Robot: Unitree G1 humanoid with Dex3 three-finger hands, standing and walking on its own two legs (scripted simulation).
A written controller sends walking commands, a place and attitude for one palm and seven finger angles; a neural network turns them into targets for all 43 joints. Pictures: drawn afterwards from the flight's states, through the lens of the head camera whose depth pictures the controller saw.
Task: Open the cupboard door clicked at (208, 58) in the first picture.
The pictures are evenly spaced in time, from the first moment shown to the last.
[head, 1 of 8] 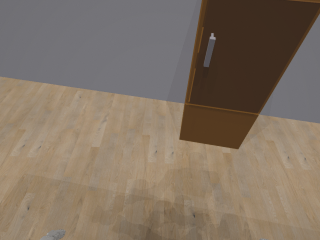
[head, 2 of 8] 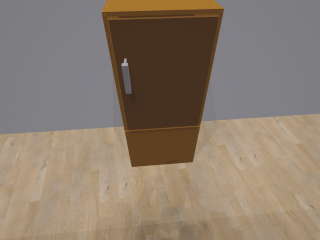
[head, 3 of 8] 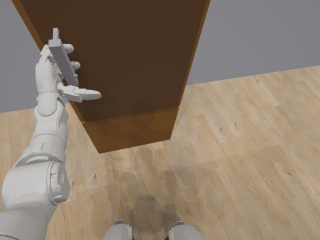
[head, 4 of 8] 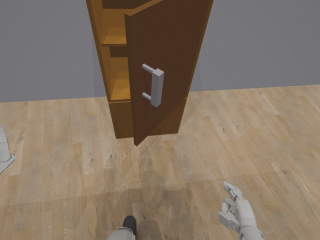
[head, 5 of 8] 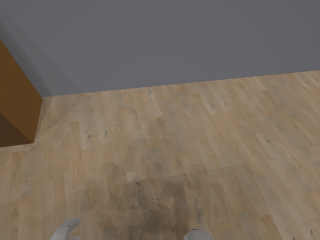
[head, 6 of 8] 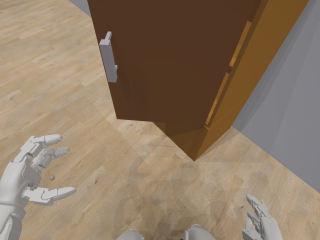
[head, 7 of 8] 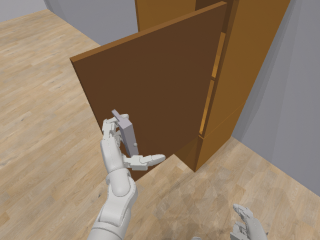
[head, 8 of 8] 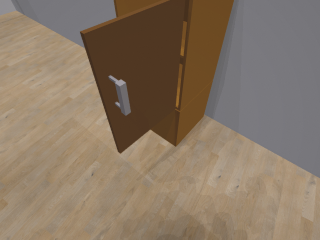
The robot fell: no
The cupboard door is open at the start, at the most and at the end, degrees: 0 87 86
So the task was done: yes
